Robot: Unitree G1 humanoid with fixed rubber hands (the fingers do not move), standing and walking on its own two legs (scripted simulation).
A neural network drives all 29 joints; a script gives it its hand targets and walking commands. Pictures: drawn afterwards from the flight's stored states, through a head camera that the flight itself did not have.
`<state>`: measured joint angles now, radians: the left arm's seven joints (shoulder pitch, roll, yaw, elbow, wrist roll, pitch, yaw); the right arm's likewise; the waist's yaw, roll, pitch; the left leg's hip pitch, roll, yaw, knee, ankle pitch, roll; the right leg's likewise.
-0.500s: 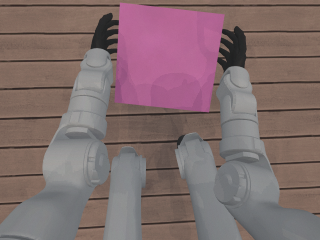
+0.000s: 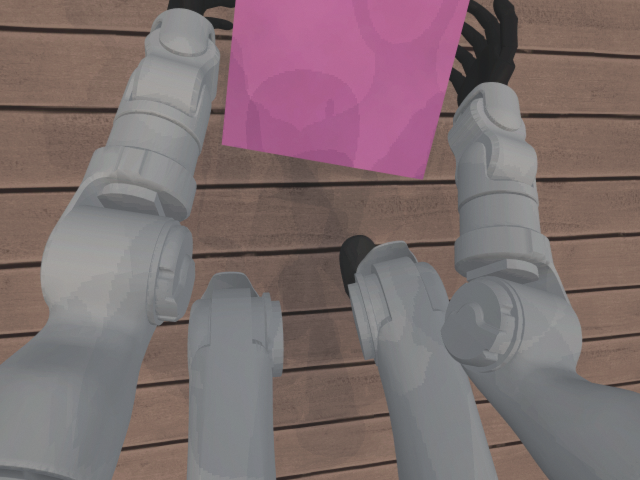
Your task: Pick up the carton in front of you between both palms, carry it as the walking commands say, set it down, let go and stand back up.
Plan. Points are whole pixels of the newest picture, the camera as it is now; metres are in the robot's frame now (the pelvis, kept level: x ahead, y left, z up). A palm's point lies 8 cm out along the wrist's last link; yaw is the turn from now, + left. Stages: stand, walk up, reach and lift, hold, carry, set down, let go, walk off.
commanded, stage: set down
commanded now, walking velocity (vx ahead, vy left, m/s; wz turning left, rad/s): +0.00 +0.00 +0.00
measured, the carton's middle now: (332, 70) +0.52 -0.08 -0.26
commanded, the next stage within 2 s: none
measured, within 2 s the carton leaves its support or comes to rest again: rests again in 0.60 s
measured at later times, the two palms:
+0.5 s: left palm (193, 23) +0.56 +0.08 -0.18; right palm (477, 82) +0.48 -0.22 -0.16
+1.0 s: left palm (190, 32) +0.55 +0.08 -0.20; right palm (468, 91) +0.48 -0.22 -0.18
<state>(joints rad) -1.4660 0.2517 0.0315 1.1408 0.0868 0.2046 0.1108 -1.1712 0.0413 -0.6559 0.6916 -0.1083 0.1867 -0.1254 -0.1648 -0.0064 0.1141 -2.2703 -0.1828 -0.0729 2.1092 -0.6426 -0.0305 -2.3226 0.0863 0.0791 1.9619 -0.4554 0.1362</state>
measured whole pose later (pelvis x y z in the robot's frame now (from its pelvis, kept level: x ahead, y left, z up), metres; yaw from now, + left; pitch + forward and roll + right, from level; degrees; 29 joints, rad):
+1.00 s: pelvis +0.00 +0.00 -0.02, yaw -1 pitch +43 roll -6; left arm -1.49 0.27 0.09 1.20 0.18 0.12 -0.01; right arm -1.25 -0.08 -0.67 0.98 -0.14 0.09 -0.03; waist -0.16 -0.03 0.20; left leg -2.28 -0.12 -0.05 2.20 -0.66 0.01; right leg -2.32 0.06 0.04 2.04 -0.48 0.12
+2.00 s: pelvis +0.01 -0.02 +0.12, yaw +1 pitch +48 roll -2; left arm -1.29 0.45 0.04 1.00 -0.01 0.20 -0.06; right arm -0.92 -0.05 -0.35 0.59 0.12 0.17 -0.19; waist -0.19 0.03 -0.04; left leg -1.95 -0.05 -0.04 1.67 -0.55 0.00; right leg -2.01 0.03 0.02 1.56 -0.38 0.04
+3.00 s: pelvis +0.12 -0.03 +0.35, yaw +2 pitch +16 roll +0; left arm -0.10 0.18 0.12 0.58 0.06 0.01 0.05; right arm 0.12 -0.19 -0.01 0.38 0.05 0.02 0.08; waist -0.11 -0.04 -0.02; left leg -0.57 -0.01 -0.07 0.63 -0.35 -0.02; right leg -0.65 0.03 0.03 0.63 -0.26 -0.01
